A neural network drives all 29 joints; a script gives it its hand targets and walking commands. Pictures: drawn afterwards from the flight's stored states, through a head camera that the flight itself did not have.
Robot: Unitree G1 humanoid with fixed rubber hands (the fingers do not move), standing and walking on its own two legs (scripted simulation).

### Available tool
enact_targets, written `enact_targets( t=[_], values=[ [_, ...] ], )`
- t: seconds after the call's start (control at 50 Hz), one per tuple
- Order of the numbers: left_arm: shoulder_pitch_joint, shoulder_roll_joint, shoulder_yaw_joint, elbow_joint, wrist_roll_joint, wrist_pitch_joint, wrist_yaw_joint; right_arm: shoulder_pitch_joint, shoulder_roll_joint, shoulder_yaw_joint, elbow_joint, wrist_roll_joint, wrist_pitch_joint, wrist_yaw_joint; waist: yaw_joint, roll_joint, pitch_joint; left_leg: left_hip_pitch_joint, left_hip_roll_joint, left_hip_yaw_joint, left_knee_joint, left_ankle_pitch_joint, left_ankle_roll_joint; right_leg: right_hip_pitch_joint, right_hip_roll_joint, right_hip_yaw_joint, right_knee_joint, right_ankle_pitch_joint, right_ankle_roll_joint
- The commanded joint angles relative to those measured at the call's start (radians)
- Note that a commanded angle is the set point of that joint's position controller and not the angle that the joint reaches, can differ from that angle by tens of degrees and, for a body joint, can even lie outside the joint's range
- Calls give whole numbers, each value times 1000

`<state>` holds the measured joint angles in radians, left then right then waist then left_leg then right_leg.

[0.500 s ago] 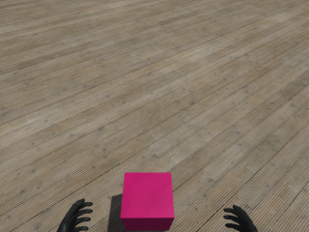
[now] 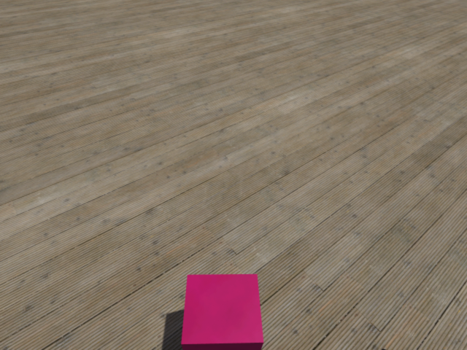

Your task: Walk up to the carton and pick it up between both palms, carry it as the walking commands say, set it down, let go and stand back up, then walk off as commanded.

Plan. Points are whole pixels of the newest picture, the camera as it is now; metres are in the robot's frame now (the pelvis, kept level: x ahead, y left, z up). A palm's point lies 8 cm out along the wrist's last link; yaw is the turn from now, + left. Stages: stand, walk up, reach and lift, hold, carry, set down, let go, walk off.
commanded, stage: stand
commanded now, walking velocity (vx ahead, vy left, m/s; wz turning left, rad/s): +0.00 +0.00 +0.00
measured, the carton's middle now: (222, 321) +0.39 +0.03 -0.63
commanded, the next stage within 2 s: walk off in 1.50 s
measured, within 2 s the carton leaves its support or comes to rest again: neither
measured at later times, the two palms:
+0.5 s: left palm out of the picture +0.07 +0.30 -0.11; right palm out of the picture +0.07 -0.28 -0.10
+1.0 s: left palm out of the picture +0.05 +0.31 -0.11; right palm out of the picture +0.06 -0.30 -0.10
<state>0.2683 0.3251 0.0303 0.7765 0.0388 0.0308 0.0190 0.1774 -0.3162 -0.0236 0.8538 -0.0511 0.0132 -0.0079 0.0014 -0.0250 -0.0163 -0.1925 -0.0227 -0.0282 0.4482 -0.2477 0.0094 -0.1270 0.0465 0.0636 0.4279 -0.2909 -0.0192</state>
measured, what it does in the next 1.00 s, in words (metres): stands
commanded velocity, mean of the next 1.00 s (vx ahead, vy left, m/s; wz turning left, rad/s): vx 0.00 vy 0.00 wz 0.00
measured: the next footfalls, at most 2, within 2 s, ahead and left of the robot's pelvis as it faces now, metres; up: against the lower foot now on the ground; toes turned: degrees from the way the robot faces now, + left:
none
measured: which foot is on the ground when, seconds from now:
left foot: down 0.00-1.00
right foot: down 0.00-1.00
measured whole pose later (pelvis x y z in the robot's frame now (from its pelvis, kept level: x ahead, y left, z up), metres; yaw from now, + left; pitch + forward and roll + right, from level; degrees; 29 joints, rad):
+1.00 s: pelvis -0.02 +0.01 +0.01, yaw +1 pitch -2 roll +0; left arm 0.20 0.37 -0.02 1.01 0.03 0.00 0.02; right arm 0.13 -0.36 0.00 1.09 -0.02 0.00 -0.01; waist -0.01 -0.02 0.00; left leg -0.14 -0.03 -0.03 0.36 -0.18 0.02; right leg -0.07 0.03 0.06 0.33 -0.22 -0.01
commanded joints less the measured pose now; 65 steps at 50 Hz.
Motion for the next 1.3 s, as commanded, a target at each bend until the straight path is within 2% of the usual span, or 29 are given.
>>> enact_targets(
  t=[0.0, 0.06, 0.1, 0.14, 0.24, 0.26, 0.28, 0.3, 0.34, 0.46, 0.5, 0.52, 0.56, 0.64, 0.68, 0.74, 0.86, 0.88, 0.92, 0.94, 1.02, 1.04, 1.06, 1.12, 1.16, 1.22, 1.24, 1.26, 1.28],
  values=[
    [-44, 180, 29, -47, 5, -32, 15, -88, -203, -54, -40, 0, -39, -6, -10, 7, 5, 38, 106, -87, -103, 112, 3, -74, -108, 76, -105, 135, 17],
    [-83, 190, 28, -32, 5, -42, 8, -61, -166, -27, -5, 7, -36, -15, -15, 62, 28, 5, 100, -84, -111, 164, 7, -13, -109, 88, -99, 187, 16],
    [-50, 152, 12, 0, -4, -52, -1, -83, -183, -28, 14, 3, -43, -17, 16, -42, 12, 75, 119, -93, -84, 237, 22, -61, -106, 69, -79, 206, 15],
    [-64, 209, 19, 21, 1, -49, 4, -59, -193, -22, 32, 21, -43, -8, -12, 55, -35, 82, 104, -82, -89, 205, 13, -32, -120, 99, -94, 225, 14],
    [-44, 169, 5, 63, -8, -44, 15, -61, -194, -17, 85, 20, -48, -21, 13, 27, -57, 102, 124, -104, -97, 271, 10, -4, -119, 79, -92, 212, 5],
    [-74, 188, 2, 57, -6, -49, 6, -71, -182, -8, 86, 24, -44, -16, -13, 71, -23, 99, 119, -95, -106, 262, 3, -47, -115, 84, -91, 194, 8],
    [-31, 210, 10, 88, -17, -51, 16, -59, -226, -25, 114, 13, -47, -14, 14, 98, -45, 94, 119, -107, -104, 259, 14, 16, -120, 94, -92, 233, 5],
    [-46, 195, -9, 96, 5, -47, 15, -23, -191, -10, 115, 16, -40, -18, -33, 55, 9, 78, 117, -92, -114, 265, 21, -25, -130, 97, -99, 235, 11],
    [-32, 186, -8, 102, -6, -48, 12, -49, -237, -20, 127, 17, -40, -20, 0, -50, 10, 112, 137, -114, -93, 260, 28, -47, -131, 76, -102, 243, 7],
    [-39, 223, 3, 117, -8, -46, 12, -77, -199, -6, 129, 19, -44, -12, 4, 66, -15, 72, 121, -120, -118, 153, 27, -15, -129, 76, -113, 168, 7],
    [-84, 212, 0, 102, -5, -48, 4, -29, -210, -15, 144, 26, -46, -13, -29, -3, 33, 70, 113, -137, -149, 110, 12, -55, -123, 81, -116, 118, 2],
    [-86, 181, -7, 111, -12, -44, 3, -78, -258, -21, 147, 13, -40, -23, -4, 59, -17, 87, 132, -138, -140, 96, 22, -37, -130, 92, -125, 115, 1],
    [-101, 204, -6, 115, -2, -51, 8, -92, -215, -15, 140, 24, -42, -16, -21, -32, 10, 79, 129, -130, -128, 120, 22, -48, -133, 91, -135, 141, 6],
    [-29, 192, -4, 152, -14, -54, 11, -71, -269, -30, 161, 16, -43, -19, 0, 55, 20, 101, 129, -135, -122, 252, 24, -29, -133, 90, -123, 216, 15],
    [-106, 202, -3, 130, -12, -49, 11, -63, -232, -12, 159, 36, -53, -20, -22, -10, -34, 127, 121, -110, -106, 327, 10, -11, -127, 70, -111, 241, 14],
    [-71, 229, -4, 159, -17, -53, 12, -83, -209, -4, 174, 24, -38, -7, 0, 50, -53, 139, 129, -99, -81, 409, 22, 10, -151, 79, -101, 348, 2],
    [-109, 218, -5, 176, -17, -46, 15, -115, -243, -10, 176, 24, -37, -11, 6, 4, 42, 61, 137, -140, -148, 113, 29, -41, -141, 83, -151, 135, 1],
    [-82, 200, -7, 174, -9, -38, 9, -101, -255, -9, 174, 23, -28, -15, -4, 37, 62, 52, 118, -126, -164, 60, 10, -49, -133, 82, -152, 96, 2],
    [-133, 236, -6, 166, -4, -46, 8, -103, -257, -13, 187, 33, -32, -6, -25, -4, 6, 114, 120, -117, -152, 111, 15, -40, -142, 106, -177, 113, 0],
    [-130, 247, 0, 169, -10, -46, 9, -95, -244, -16, 188, 34, -27, -9, -36, 43, 40, 98, 121, -123, -162, 106, 23, -58, -139, 97, -180, 99, 6],
    [-104, 223, -11, 198, -12, -57, 2, -97, -217, -4, 191, 28, -36, -10, -22, 39, 41, 38, 132, -169, -196, 35, 16, -6, -122, 76, -150, 111, 4],
    [-73, 220, -7, 194, -18, -58, 3, -156, -244, -13, 184, 33, -42, -1, 18, 48, 15, 54, 143, -177, -204, 38, 30, -4, -136, 71, -140, 118, 0],
    [-78, 223, -5, 195, -7, -54, -1, -144, -270, -22, 186, 35, -38, -2, 10, -21, 22, 63, 121, -141, -182, 60, 12, -15, -130, 88, -164, 118, 8],
    [-114, 258, 4, 200, -22, -52, 5, -102, -261, -21, 201, 32, -41, -10, -8, 68, -11, 111, 115, -107, -152, 229, 26, 1, -148, 97, -169, 203, 10],
    [-130, 259, 1, 199, -5, -61, 13, -114, -213, -14, 210, 35, -51, -5, -16, -33, 11, 130, 127, -110, -135, 253, 25, -15, -157, 83, -166, 264, 4],
    [-103, 215, -6, 197, -28, -51, 10, -105, -259, -13, 211, 23, -33, -13, 6, 61, 19, 111, 131, -121, -160, 293, 36, 11, -155, 88, -148, 237, 13],
    [-109, 218, -8, 195, -11, -59, 15, -109, -252, -21, 213, 34, -38, -12, -13, 24, -27, 140, 136, -126, -147, 260, 26, -2, -156, 90, -154, 250, 8],
    [-100, 233, -9, 190, -17, -59, 9, -99, -252, -12, 212, 33, -39, -5, 9, -21, 16, 104, 130, -134, -154, 245, 24, 16, -146, 74, -144, 226, 14],
    [-97, 226, -11, 201, -28, -62, 6, -115, -249, -20, 216, 36, -38, -11, 5, 7, -37, 160, 139, -115, -151, 296, 26, 21, -158, 95, -151, 237, 1]
  ],
)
